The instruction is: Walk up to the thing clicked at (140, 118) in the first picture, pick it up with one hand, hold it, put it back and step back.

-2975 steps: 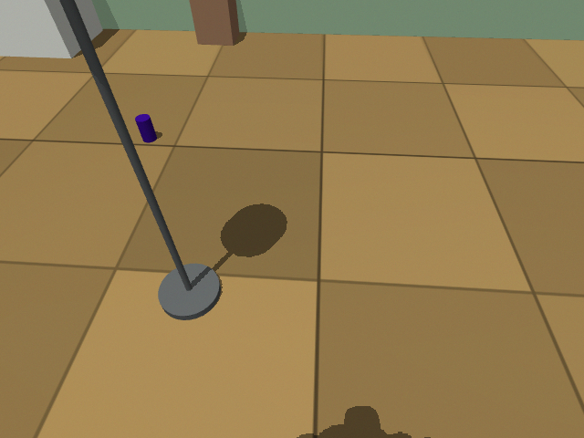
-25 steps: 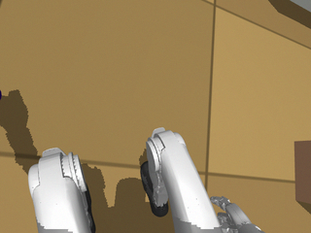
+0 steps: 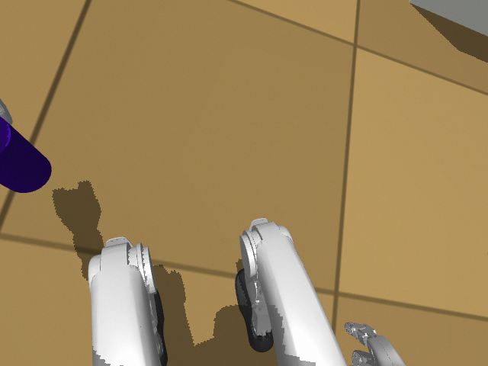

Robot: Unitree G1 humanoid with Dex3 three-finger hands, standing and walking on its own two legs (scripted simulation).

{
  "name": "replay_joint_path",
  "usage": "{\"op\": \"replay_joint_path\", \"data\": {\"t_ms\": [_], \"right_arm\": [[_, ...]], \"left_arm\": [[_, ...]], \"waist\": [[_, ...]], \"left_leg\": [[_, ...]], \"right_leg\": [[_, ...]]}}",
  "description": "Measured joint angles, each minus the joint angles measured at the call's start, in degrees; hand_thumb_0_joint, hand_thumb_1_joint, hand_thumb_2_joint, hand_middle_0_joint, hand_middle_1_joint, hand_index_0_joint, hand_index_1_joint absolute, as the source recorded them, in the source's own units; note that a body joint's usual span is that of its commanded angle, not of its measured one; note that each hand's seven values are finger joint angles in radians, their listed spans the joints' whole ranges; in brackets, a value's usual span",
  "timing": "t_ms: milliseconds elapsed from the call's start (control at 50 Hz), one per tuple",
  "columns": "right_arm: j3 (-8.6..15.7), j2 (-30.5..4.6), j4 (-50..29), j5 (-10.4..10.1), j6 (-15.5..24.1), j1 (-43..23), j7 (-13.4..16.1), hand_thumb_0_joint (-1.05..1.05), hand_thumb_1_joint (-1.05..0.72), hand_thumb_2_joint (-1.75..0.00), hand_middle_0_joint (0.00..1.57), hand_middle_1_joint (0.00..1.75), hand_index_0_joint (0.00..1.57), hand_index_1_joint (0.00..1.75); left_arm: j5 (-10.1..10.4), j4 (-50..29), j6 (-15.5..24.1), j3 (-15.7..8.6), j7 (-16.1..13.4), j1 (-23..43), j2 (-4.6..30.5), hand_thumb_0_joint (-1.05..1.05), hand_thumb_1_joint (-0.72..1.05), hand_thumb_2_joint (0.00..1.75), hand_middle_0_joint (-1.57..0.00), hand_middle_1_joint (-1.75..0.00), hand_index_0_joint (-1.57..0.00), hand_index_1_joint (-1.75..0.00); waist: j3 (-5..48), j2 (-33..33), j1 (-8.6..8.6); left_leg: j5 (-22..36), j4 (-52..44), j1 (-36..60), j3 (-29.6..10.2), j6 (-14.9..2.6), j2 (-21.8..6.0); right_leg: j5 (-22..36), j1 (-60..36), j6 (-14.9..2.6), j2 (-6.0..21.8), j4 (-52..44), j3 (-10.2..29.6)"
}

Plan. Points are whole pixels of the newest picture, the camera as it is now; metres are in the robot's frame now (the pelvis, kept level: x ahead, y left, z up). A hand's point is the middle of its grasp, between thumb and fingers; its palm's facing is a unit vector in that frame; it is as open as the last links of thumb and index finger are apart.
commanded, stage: lift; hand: left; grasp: from above
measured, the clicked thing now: (6, 156) +0.47 +0.33 -0.17
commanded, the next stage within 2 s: hold in 1.20 s
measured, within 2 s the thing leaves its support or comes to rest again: neither
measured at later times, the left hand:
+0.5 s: hand out of the picture +0.37 +0.31 +0.08, palm faces -0.44 -0.14 -0.89, open 11.1 cm
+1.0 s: hand out of the picture +0.34 +0.28 +0.20, palm faces -0.46 -0.11 -0.88, open 11.1 cm
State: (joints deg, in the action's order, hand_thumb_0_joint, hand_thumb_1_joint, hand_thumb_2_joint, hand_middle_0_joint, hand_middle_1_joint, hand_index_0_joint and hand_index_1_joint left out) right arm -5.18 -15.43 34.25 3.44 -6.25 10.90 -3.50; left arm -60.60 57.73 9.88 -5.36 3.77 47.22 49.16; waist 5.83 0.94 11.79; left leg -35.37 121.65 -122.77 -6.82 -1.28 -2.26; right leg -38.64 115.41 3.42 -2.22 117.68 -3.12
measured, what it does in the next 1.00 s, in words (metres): rises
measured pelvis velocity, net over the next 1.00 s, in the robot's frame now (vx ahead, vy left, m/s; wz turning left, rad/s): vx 0.05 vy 0.00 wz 0.11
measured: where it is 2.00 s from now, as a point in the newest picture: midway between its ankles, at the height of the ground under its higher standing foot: (206, 333)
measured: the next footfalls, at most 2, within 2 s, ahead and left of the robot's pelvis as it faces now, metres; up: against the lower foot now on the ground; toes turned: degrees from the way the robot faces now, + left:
none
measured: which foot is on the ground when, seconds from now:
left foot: down 0.00-1.00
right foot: down 0.00-1.00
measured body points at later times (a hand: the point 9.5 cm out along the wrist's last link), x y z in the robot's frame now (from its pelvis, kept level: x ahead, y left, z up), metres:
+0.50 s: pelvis +0.01 +0.00 +0.15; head +0.15 +0.05 +0.58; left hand +0.39 +0.32 +0.13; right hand +0.14 -0.25 +0.03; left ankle +0.09 +0.12 -0.38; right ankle +0.10 -0.14 -0.38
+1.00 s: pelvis +0.05 +0.00 +0.29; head +0.12 +0.01 +0.73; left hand +0.36 +0.28 +0.25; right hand +0.16 -0.26 +0.16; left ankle +0.09 +0.12 -0.38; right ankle +0.10 -0.14 -0.38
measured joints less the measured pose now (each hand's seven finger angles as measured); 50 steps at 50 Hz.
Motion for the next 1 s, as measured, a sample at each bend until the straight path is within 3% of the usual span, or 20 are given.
{"op": "replay_joint_path", "data": {"t_ms": [180, 460, 760, 1000], "right_arm": [[2.20, 0.26, -0.05, -1.12, 0.13, -1.13, 1.30, 0.00, -0.92, -0.90, 0.20, 0.29, 0.20, 0.30], [4.09, 1.28, 1.99, -3.52, 0.95, -1.86, 4.03, 0.01, -0.91, -0.90, 0.20, 0.29, 0.20, 0.30], [5.00, 1.32, 6.01, -4.80, 5.48, 2.69, 6.38, 0.01, -0.90, -0.90, 0.20, 0.29, 0.20, 0.30], [6.30, 0.95, 7.93, -4.79, 7.29, 4.14, 5.83, 0.01, -0.91, -0.90, 0.20, 0.29, 0.20, 0.30]], "left_arm": [[2.33, -7.37, 0.85, 0.89, -0.41, -7.21, -3.29, 0.02, -0.17, 0.81, -0.63, -1.06, -0.44, -0.96], [6.16, -17.21, -5.14, 5.94, -2.97, -20.05, -11.73, 0.01, -0.18, 0.85, -0.60, -1.09, -0.42, -0.98], [4.73, -10.52, -6.21, 11.06, -5.85, -25.80, -18.17, 0.01, -0.17, 0.84, -0.60, -1.09, -0.42, -0.98], [2.24, -8.39, -6.04, 13.19, -11.24, -27.50, -23.01, 0.02, -0.15, 0.80, -0.60, -1.07, -0.42, -0.97]], "waist": [[1.80, 0.63, -2.38], [2.66, 1.88, -5.31], [2.32, 1.97, -7.05], [-0.13, 1.39, -7.83]], "left_leg": [[0.51, -6.73, 7.74, 0.92, 0.23, -0.05], [3.06, -24.81, 30.19, 2.36, 0.51, -0.43], [8.04, -48.08, 57.99, 4.57, 0.89, -0.56], [11.84, -61.62, 72.35, 6.21, 1.03, -0.30]], "right_leg": [[0.74, -7.13, -0.11, 0.41, -6.33, 0.51], [4.23, -28.71, -0.63, 0.76, -24.45, 1.05], [9.93, -55.45, -1.25, 1.20, -47.43, 2.36], [13.82, -68.94, -1.42, 1.67, -60.27, 3.56]]}}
